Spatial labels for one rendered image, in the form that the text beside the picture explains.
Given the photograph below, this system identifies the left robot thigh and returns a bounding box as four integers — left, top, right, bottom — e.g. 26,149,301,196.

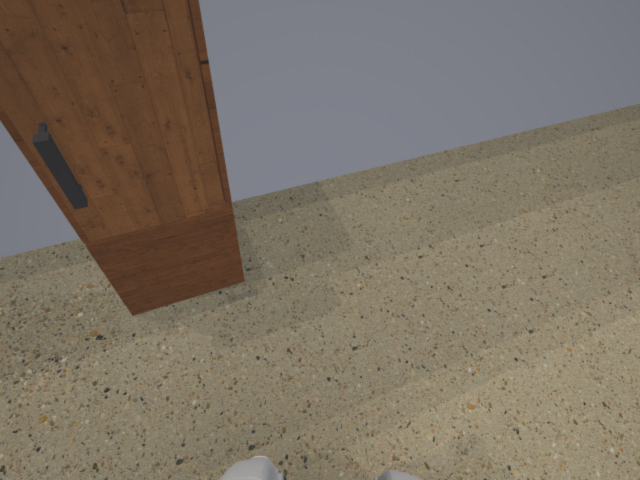
219,459,284,480

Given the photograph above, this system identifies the handle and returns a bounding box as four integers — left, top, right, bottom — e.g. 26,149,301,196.
32,122,88,210

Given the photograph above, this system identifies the cupboard door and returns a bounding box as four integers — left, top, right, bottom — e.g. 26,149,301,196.
0,0,226,242

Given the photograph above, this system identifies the left robot shin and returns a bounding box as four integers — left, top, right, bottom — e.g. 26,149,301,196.
251,456,274,466

